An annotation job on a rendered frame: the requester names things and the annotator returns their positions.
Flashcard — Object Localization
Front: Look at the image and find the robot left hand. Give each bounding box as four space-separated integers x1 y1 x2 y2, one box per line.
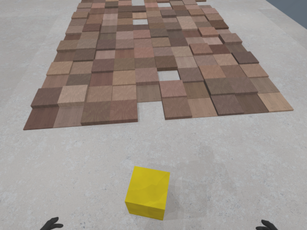
40 217 63 230

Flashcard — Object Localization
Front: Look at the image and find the carton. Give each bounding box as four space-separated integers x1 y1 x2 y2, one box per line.
125 166 170 220

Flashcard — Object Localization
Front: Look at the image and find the robot right hand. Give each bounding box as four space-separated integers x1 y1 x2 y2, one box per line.
256 220 278 230

